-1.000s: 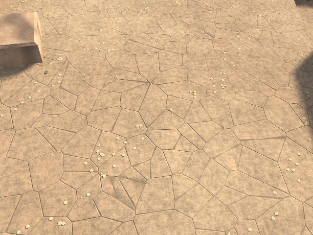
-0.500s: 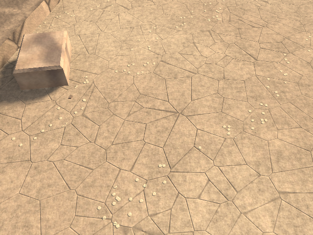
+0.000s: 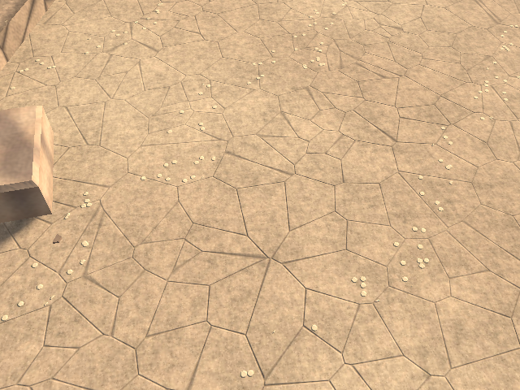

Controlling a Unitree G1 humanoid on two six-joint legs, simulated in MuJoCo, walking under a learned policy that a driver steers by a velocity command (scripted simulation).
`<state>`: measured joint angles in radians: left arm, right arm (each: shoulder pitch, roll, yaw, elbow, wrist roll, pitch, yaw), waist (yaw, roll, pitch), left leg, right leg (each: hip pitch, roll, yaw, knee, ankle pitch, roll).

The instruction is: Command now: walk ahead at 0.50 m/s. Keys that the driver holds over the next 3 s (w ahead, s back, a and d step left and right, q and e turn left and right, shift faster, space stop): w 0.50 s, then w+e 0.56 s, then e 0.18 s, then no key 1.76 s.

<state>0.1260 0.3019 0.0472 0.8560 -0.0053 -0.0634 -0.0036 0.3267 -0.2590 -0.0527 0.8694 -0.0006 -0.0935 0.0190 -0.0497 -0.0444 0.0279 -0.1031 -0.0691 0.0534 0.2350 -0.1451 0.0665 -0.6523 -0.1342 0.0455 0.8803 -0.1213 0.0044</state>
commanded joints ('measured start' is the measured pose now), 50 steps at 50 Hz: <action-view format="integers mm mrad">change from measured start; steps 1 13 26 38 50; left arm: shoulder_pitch -53 304 156 253 163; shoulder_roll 32 291 115 140 27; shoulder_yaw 1 89 31 49 45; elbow -59 11 28 67 -73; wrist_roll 3 10 1 -16 -21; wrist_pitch -12 -23 -40 12 48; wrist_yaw -6 -20 -2 23 14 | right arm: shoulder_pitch -40 127 -191 -224 -180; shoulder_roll -167 -48 -82 -158 -120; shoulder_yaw -36 4 -18 -43 -42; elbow -54 -27 -95 -123 -48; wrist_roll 7 -1 1 14 -14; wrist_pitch -12 21 16 -33 -33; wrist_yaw -15 -25 -28 7 -15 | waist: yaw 16 141 75 6 67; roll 98 -180 -4 -42 129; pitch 22 -344 1 -66 7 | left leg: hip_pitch -57 -407 -580 -188 -70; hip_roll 242 62 214 87 351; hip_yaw -125 -2 -101 -64 -97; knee -139 842 568 188 -122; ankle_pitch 148 -20 148 110 91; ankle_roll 145 -48 -83 -19 123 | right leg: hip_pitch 37 992 527 642 -11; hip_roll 12 -203 -55 -54 -26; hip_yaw -18 435 75 140 54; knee -182 -422 -765 -443 193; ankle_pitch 179 -87 182 397 -79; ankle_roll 14 -295 -218 -150 -15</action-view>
